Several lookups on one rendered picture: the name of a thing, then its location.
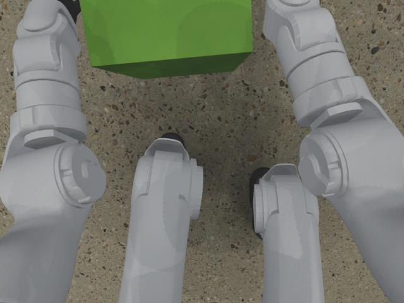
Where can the right robot upper arm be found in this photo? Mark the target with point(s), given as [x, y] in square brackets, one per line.
[359, 167]

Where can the left robot upper arm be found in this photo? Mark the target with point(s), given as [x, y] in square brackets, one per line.
[50, 192]

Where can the left robot forearm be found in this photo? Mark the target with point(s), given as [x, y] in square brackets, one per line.
[46, 80]

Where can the carton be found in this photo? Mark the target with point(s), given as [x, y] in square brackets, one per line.
[164, 38]

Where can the right robot thigh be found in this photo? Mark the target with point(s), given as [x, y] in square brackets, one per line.
[292, 256]

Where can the robot left foot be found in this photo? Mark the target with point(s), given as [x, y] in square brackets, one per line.
[173, 136]

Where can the left robot hand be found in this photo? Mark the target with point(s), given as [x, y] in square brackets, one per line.
[73, 7]

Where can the right robot forearm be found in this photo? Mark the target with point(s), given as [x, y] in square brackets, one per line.
[315, 65]

